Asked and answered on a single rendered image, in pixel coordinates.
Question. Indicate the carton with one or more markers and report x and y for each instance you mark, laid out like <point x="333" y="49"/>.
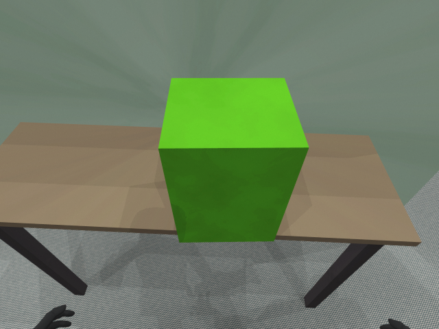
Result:
<point x="231" y="151"/>

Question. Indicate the table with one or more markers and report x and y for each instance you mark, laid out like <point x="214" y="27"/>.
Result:
<point x="110" y="178"/>

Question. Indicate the left robot hand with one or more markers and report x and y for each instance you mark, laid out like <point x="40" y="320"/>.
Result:
<point x="48" y="322"/>

